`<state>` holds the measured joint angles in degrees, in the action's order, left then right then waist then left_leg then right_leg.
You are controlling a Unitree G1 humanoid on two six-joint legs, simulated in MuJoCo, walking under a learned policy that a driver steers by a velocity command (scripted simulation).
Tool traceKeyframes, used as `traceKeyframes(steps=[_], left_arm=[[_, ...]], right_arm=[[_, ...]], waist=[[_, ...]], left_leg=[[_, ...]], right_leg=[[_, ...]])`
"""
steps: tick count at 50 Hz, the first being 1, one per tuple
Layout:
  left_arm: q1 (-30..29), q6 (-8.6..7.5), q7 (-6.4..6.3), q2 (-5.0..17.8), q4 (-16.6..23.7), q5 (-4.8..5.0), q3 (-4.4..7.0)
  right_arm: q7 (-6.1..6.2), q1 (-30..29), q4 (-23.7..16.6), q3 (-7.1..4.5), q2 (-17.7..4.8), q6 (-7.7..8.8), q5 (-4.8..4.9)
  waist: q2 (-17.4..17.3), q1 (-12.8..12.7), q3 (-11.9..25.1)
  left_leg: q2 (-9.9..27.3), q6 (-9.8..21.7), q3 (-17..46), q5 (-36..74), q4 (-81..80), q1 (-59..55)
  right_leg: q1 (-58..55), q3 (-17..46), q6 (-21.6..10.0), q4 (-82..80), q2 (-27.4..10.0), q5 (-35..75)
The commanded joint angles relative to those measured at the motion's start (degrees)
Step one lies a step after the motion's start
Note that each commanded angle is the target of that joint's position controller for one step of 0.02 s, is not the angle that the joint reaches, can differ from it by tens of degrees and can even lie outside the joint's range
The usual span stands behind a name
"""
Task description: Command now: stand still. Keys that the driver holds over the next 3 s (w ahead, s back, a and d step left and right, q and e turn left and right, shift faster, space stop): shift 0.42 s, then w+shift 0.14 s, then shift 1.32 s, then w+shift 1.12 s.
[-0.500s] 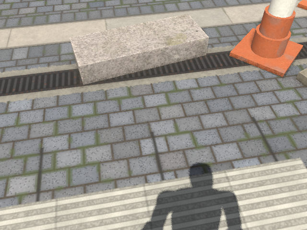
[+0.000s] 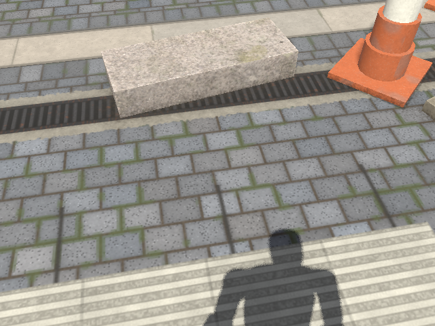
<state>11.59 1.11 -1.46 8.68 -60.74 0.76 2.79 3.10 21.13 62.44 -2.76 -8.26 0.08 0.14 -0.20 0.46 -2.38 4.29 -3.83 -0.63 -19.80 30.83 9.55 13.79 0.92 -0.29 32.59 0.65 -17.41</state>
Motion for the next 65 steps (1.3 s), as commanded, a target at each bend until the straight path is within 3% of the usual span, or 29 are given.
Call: traceKeyframes(steps=[1, 21, 22, 23, 24, 26, 27, 28, 29, 31, 33, 34, 35, 36, 37, 38, 39, 40, 41, 43, 44, 47, 51, 52, 53, 54, 56, 59, 65], left_arm=[[1.4, -0.38, -0.14, 4.8, 1.7, 0.01, 0.70], [2.5, -0.24, -0.32, 5.0, 1.5, 0.10, 0.53], [3.8, -0.01, -0.53, 5.8, 1.0, 0.46, 0.98], [5.6, 0.09, -0.63, 7.2, 0.7, 1.30, 1.62], [8.0, -0.39, -0.67, 8.3, 0.8, 1.72, 2.04], [13.4, -3.28, -0.50, 11.1, 0.9, 2.36, 2.73], [15.3, -4.63, -0.43, 12.4, 0.3, 1.91, 3.19], [14.0, -5.97, -0.23, 11.3, 1.2, 0.50, 2.69], [11.3, -6.68, 0.02, 10.7, 1.9, -0.09, 2.38], [5.8, -5.87, -0.35, 10.1, 3.7, 0.75, 2.07], [1.7, -3.69, -0.71, 12.0, 3.9, 0.93, 2.44], [4.2, -2.88, -0.89, 11.4, 3.4, 0.98, 2.32], [5.0, -2.71, -1.05, 10.0, 3.2, 0.98, 1.83], [4.3, -3.17, -0.91, 5.7, 3.8, 0.20, 0.53], [5.0, -4.44, -1.12, 3.0, 5.8, 0.26, 0.06], [6.4, -5.14, -1.10, 4.5, 5.3, 1.76, 0.50], [5.1, -5.08, -1.02, 6.2, 5.3, 2.17, 0.70], [4.9, -4.68, -1.10, 6.1, 4.7, 1.25, 0.78], [5.4, -4.13, -1.49, 6.2, 4.0, 0.34, 1.13], [5.6, -3.13, -1.22, 5.2, 3.2, -0.16, 1.21], [4.4, -3.03, -0.94, 3.8, 3.6, -0.05, 0.68], [-0.8, -2.96, -0.54, 3.9, 5.0, -0.14, 0.06], [-1.3, -2.17, -0.33, 5.5, 4.5, -0.67, 0.06], [-0.7, -2.05, -0.51, 7.5, 4.0, -1.18, 0.58], [0.4, -1.92, -0.73, 10.1, 3.6, -1.18, 1.17], [-1.0, -1.69, -0.72, 11.0, 3.3, -0.48, 1.54], [-2.9, -1.30, -0.50, 7.1, 3.4, 0.61, 1.13], [-4.5, -1.80, -0.35, 7.0, 3.4, -0.05, 1.19], [-5.6, -1.77, -0.25, 7.5, 2.4, 0.19, 1.39]], right_arm=[[0.12, 5.6, -0.4, -0.70, -4.5, 0.18, 0.01], [0.00, 6.3, -1.2, -0.54, -4.4, 0.15, 0.06], [0.17, 7.8, -0.6, -0.87, -4.7, -0.08, 0.51], [0.37, 7.2, -1.3, -1.20, -5.3, -0.17, 1.07], [0.53, 5.8, -2.8, -1.31, -5.6, 0.29, 1.22], [0.18, -1.5, -7.5, -0.03, -1.1, 3.23, 2.28], [-0.49, -6.4, -9.7, -0.14, -1.4, 4.61, 2.52], [-1.13, -9.9, -11.9, -0.63, -2.9, 5.71, 2.79], [-1.51, -7.5, -11.4, -1.16, -3.8, 6.20, 2.67], [-1.58, -3.1, -10.4, -2.01, -5.6, 6.48, 2.06], [-1.63, 2.6, -6.9, -2.20, -3.7, 6.06, 1.69], [-1.77, 6.0, -4.5, -2.60, -3.9, 5.32, 1.43], [-1.83, 9.2, -3.4, -2.78, -4.2, 4.54, 1.19], [-1.57, 14.6, -3.0, -3.46, -7.7, 4.20, 0.66], [-2.43, 19.2, -3.4, -3.91, -14.4, 4.48, -0.82], [-3.00, 15.8, -3.5, -2.83, -12.2, 5.26, -1.51], [-3.20, 9.4, -4.9, -2.25, -10.7, 5.60, -0.81], [-3.32, 3.3, -6.7, -1.72, -9.9, 5.54, -0.30], [-3.22, -1.2, -7.8, -1.14, -8.7, 5.28, -0.34], [-2.67, -2.4, -6.9, 0.06, -5.6, 4.82, -1.11], [-2.22, -1.2, -6.1, 0.31, -5.5, 4.75, -1.23], [-1.11, -0.4, -4.9, -0.30, -9.5, 4.17, -0.39], [-1.18, -1.2, -3.5, -0.47, -9.0, 3.40, 1.17], [-1.36, 0.5, -2.9, -0.76, -8.9, 3.36, 1.01], [-1.51, 2.6, -2.7, -0.98, -8.4, 3.40, 0.00], [-1.69, 8.9, -0.9, -0.67, -5.3, 3.20, -0.27], [-1.55, 4.9, -1.0, -0.42, -5.0, 2.37, 0.35], [-1.08, 3.0, -1.4, -0.48, -5.8, 1.23, 0.04], [-0.97, 3.1, -0.6, -0.35, -5.9, 0.79, 0.03]], waist=[[-0.1, 0.0, -1.6], [-0.1, 0.0, -1.4], [0.5, -0.1, 0.8], [0.9, -0.7, -0.3], [2.3, -1.8, -4.4], [10.4, -4.9, -8.8], [13.1, -6.4, -9.1], [12.0, -6.4, -8.3], [9.8, -4.0, -5.1], [7.3, -0.7, -2.0], [8.3, 3.1, -0.2], [6.1, 3.5, 1.1], [2.7, 4.7, 1.8], [-10.7, 6.7, 3.8], [-23.4, 6.0, 5.5], [-17.3, 3.0, 3.4], [-11.1, 1.3, -0.9], [-5.9, -0.2, -0.6], [-4.2, -1.7, 0.3], [-6.1, -2.7, 1.8], [-6.6, -2.7, 2.9], [-6.3, -1.7, 5.1], [-4.4, -2.6, 4.7], [-1.9, -2.1, 4.7], [1.4, -0.5, 5.7], [5.5, 2.9, 6.9], [3.2, 0.5, 4.1], [1.9, 0.4, 3.8], [0.4, 0.4, 4.4]], left_leg=[[-1.7, 0.1, -2.3, 8.3, -4.8, 3.7], [-1.8, 0.4, -2.3, 9.4, -4.9, 3.8], [-3.7, 1.3, -4.6, -2.5, -2.7, 3.5], [-4.4, 3.2, -4.9, -16.8, -0.6, 6.5], [-4.1, 4.4, -4.1, -27.2, 2.1, 12.9], [-4.1, 4.6, -5.7, -14.7, 15.3, 24.9], [-2.0, 6.2, -1.7, -11.0, 24.8, 28.5], [0.8, 8.0, 3.3, -12.3, 32.9, 33.3], [2.4, 9.8, 6.4, -11.6, 34.1, 33.8], [1.9, 10.2, 4.1, -11.6, 19.7, 25.7], [-4.8, 7.5, -4.9, -0.7, 3.8, 5.7], [-8.4, 5.1, -8.2, 6.0, 1.9, -1.7], [-7.9, 4.3, -7.2, 7.8, 0.6, -5.4], [3.2, 7.2, 7.5, 11.9, -5.6, -11.2], [19.4, 17.9, 35.4, 21.9, -16.0, -12.3], [21.5, 21.9, 40.7, 18.7, -16.3, -9.1], [19.4, 20.2, 32.1, 22.7, -13.3, -6.0], [15.2, 17.2, 23.2, 27.9, -12.1, -2.4], [12.1, 14.5, 16.9, 32.8, -12.1, 0.2], [7.0, 11.8, 7.1, 43.2, -11.6, 3.6], [6.0, 11.7, 4.9, 47.8, -10.8, 2.9], [6.1, 12.2, 3.6, 52.8, -9.9, 0.8], [5.9, 12.1, 5.2, 39.4, -8.7, 1.1], [4.1, 10.8, 5.0, 31.8, -7.9, 2.1], [0.8, 9.4, 3.4, 22.4, -6.8, 4.3], [-1.8, 7.7, 2.1, 15.9, -8.0, 7.8], [-3.6, 6.2, 0.0, 10.7, -7.7, 8.3], [-3.2, 5.7, -0.1, 14.3, -6.8, 6.7], [-2.4, 5.5, 0.2, 19.2, -5.6, 3.1]], right_leg=[[-0.8, 0.3, -0.7, -5.8, -1.1, 11.7], [-1.2, 0.0, -0.6, -5.5, -1.2, 13.5], [-1.7, -1.1, -1.6, -4.8, 0.2, -0.6], [0.4, -0.6, -3.1, -5.2, 0.4, -22.2], [3.3, 3.4, -4.8, -7.4, -2.0, -36.0], [0.3, 22.5, -11.3, -17.2, -13.8, -41.5], [0.8, 34.9, -15.8, -22.7, -20.6, -39.1], [-0.2, 40.4, -17.4, -24.6, -24.1, -34.5], [-2.4, 39.3, -16.2, -23.0, -23.3, -29.6], [-1.0, 24.3, -10.9, -20.0, -16.5, -15.0], [9.3, 8.9, -6.5, -12.3, -8.0, -5.4], [12.8, 5.8, -5.8, -7.8, -6.2, -4.3], [15.0, 3.8, -4.4, -1.5, -4.9, -2.5], [21.8, -1.5, -0.6, 17.9, -1.5, -2.7], [31.2, -1.8, 1.3, 32.4, 3.7, -18.8], [33.0, 4.3, 0.3, 40.4, 0.2, -18.5], [36.0, 3.8, -0.7, 42.8, -2.0, -13.8], [32.9, 2.8, -1.1, 40.6, -3.7, -8.2], [28.7, 3.0, -1.3, 35.1, -5.3, -3.2], [19.1, 0.9, -0.7, 24.1, -4.9, 2.5], [16.0, 0.3, -0.4, 18.6, -4.1, 4.1], [9.9, -1.5, 0.4, 7.3, -1.6, 5.6], [1.9, -1.2, -1.7, -5.3, -1.6, 15.4], [-1.7, 0.5, -2.7, -6.3, -3.0, 24.3], [-6.4, 2.4, -3.8, -4.8, -5.3, 35.1], [-11.0, 3.0, -6.7, -1.1, -6.3, 35.3], [-8.1, 2.9, -6.2, -1.5, -4.6, 27.0], [-7.0, 2.8, -5.3, -1.4, -4.0, 28.9], [-6.9, 2.4, -5.5, -0.8, -3.7, 31.2]])
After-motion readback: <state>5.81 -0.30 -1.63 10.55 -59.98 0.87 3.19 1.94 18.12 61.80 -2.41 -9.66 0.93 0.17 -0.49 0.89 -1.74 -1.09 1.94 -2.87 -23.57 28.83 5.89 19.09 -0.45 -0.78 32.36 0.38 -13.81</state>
